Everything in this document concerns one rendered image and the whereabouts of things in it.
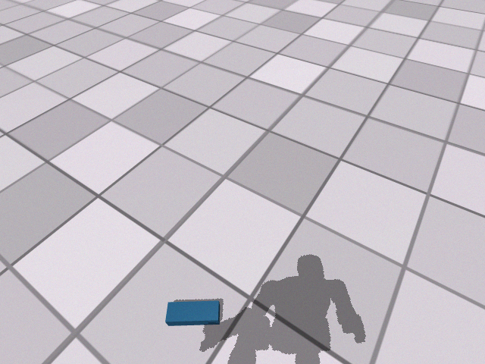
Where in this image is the carton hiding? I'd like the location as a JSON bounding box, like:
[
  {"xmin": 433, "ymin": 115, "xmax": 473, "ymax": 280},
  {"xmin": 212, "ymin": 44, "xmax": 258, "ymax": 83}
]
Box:
[{"xmin": 165, "ymin": 300, "xmax": 220, "ymax": 326}]

